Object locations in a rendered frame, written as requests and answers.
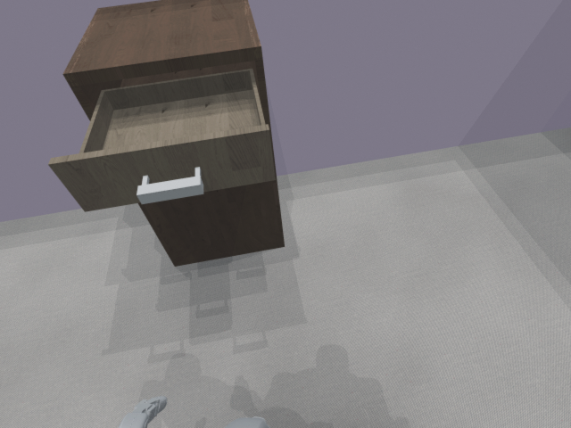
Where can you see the drawer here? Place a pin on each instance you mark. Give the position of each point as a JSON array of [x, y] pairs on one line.
[[165, 130]]

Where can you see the cabinet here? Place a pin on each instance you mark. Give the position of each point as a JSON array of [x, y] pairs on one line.
[[136, 44]]

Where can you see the handle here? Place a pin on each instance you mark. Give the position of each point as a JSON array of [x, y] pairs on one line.
[[169, 190]]

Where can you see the left robot hand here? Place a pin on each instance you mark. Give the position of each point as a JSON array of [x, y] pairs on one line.
[[144, 412]]

